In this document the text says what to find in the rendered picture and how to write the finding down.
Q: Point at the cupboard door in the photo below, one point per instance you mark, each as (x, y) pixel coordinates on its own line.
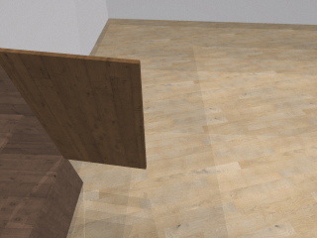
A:
(91, 107)

